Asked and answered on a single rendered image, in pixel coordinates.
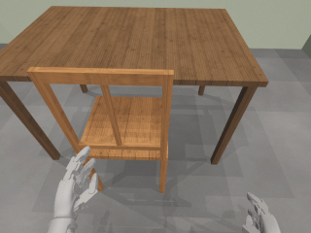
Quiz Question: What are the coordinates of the right robot hand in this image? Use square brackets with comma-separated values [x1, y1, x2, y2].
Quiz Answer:
[242, 192, 281, 233]

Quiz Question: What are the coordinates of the table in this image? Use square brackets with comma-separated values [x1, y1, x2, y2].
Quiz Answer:
[0, 6, 269, 165]

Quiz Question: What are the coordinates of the left robot hand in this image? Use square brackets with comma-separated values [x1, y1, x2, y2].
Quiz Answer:
[53, 146, 100, 221]

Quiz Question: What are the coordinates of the chair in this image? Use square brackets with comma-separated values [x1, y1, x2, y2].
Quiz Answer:
[26, 67, 174, 193]

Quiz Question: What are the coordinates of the left robot forearm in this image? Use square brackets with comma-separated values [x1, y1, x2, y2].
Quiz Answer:
[47, 216, 78, 233]

